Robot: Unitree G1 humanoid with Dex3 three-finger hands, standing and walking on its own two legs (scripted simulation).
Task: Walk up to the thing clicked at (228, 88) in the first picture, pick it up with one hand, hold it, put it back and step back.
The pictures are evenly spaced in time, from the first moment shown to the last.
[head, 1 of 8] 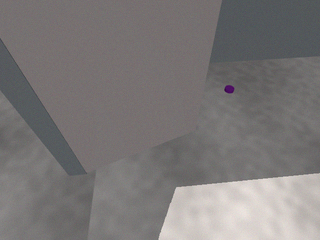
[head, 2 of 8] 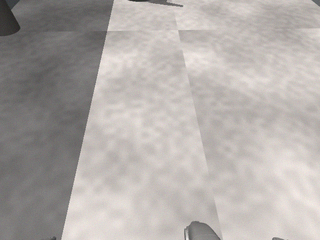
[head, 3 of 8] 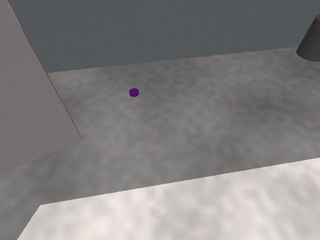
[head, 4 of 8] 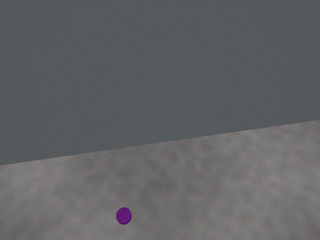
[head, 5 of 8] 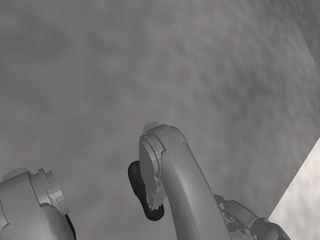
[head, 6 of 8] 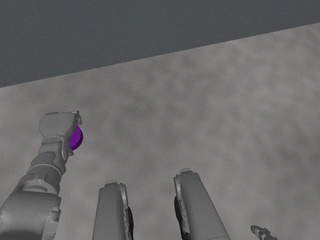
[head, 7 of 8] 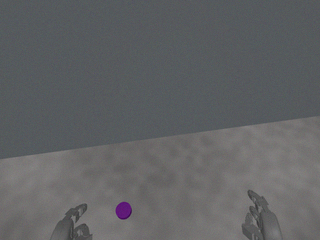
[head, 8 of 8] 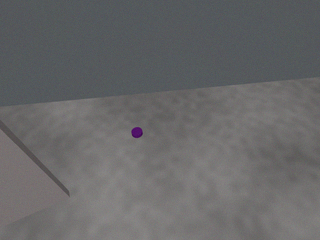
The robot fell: no
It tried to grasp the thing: yes
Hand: left
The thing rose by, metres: 0.70
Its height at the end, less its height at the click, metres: +0.00
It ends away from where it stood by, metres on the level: 0.01
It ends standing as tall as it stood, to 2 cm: yes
